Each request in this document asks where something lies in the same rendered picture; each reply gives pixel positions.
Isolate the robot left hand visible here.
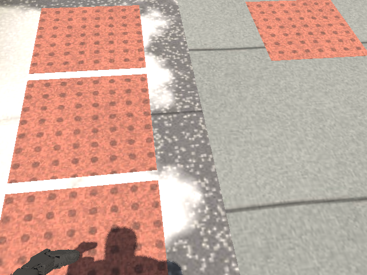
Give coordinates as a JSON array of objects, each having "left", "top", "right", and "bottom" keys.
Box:
[{"left": 12, "top": 249, "right": 80, "bottom": 275}]

